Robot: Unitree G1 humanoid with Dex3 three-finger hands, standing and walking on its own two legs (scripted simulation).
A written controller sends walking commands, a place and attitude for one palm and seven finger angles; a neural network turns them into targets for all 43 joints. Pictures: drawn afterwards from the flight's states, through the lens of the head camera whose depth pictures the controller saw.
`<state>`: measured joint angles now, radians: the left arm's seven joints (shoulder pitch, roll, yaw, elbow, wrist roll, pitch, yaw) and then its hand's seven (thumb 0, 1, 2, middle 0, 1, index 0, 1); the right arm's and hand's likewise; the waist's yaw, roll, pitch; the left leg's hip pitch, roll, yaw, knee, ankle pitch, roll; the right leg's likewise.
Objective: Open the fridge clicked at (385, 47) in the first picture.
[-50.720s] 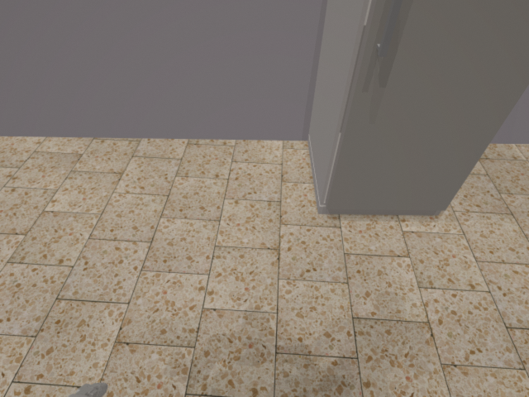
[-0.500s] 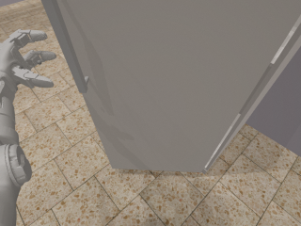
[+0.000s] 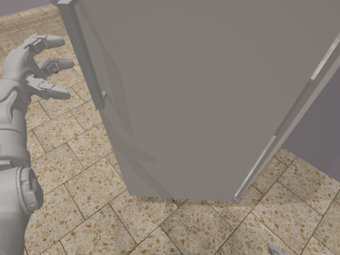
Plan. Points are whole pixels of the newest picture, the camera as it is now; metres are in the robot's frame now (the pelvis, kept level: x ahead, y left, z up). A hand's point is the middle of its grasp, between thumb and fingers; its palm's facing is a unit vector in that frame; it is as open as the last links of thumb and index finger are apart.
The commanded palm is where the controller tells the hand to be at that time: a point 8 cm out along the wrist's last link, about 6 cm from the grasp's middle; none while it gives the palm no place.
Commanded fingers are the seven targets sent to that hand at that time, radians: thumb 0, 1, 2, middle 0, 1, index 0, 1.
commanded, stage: feel for the door with the fingertips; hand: left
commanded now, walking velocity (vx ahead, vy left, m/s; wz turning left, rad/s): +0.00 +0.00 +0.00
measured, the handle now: (89, 60) +0.50 +0.19 +0.21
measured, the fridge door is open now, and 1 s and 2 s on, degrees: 42 42 42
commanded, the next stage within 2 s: slide the fingers in behind the handle in 1.06 s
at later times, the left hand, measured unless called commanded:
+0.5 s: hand (74, 74) +0.43 +0.20 +0.22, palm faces -0.03 -1.00 +0.00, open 14.0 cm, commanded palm +0.41 +0.26 +0.21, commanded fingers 0.00 -0.50 0.30 -0.30 -1.20 -0.30 -1.20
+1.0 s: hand (72, 70) +0.45 +0.21 +0.22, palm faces -0.03 -1.00 +0.02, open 14.0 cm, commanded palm +0.43 +0.27 +0.21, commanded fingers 0.00 -0.50 0.30 -0.30 -1.20 -0.30 -1.20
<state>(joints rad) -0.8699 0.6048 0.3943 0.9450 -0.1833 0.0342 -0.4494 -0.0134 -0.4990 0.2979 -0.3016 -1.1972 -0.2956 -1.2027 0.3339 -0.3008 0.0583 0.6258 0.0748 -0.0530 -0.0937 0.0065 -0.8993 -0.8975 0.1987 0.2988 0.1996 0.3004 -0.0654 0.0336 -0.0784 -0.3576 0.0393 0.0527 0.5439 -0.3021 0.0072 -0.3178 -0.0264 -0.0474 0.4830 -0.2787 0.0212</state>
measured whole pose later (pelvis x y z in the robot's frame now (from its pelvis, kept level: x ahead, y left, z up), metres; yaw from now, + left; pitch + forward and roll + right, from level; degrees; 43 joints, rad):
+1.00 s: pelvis -0.02 -0.01 +0.00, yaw +0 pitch +6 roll -1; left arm -0.99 0.58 0.35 1.11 -0.16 0.01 -0.39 -0.01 -0.50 0.30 -0.30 -1.20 -0.30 -1.20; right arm 0.35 -0.31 0.05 0.68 0.07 -0.07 -0.11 0.01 -0.90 -0.90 0.20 0.30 0.20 0.30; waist -0.09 0.03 -0.06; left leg -0.37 0.04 0.04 0.54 -0.27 0.00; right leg -0.33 -0.02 -0.06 0.50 -0.26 0.01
